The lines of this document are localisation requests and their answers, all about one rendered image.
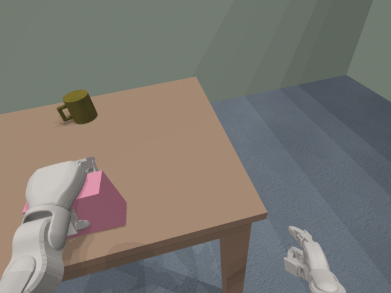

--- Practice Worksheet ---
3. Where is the right robot forearm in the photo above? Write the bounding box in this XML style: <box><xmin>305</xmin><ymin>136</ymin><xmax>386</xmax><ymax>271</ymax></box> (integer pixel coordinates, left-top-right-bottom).
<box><xmin>308</xmin><ymin>269</ymin><xmax>346</xmax><ymax>293</ymax></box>

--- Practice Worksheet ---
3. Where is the sponge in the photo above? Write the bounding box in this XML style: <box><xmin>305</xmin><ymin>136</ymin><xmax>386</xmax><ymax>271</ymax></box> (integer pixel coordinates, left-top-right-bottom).
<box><xmin>22</xmin><ymin>170</ymin><xmax>127</xmax><ymax>239</ymax></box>

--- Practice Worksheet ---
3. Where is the left robot forearm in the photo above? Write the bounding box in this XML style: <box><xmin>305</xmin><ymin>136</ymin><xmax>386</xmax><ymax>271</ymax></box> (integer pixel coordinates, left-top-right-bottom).
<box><xmin>0</xmin><ymin>204</ymin><xmax>71</xmax><ymax>293</ymax></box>

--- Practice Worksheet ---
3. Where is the table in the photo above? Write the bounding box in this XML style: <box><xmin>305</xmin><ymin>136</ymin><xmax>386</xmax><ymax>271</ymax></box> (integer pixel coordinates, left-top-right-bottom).
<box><xmin>0</xmin><ymin>77</ymin><xmax>268</xmax><ymax>293</ymax></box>

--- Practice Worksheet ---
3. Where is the left robot hand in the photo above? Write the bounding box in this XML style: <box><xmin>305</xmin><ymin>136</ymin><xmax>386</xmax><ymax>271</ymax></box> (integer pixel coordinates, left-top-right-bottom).
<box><xmin>26</xmin><ymin>157</ymin><xmax>99</xmax><ymax>236</ymax></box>

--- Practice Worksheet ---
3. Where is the right robot hand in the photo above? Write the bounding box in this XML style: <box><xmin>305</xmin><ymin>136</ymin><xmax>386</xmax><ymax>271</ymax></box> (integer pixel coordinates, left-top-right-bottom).
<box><xmin>284</xmin><ymin>226</ymin><xmax>330</xmax><ymax>281</ymax></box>

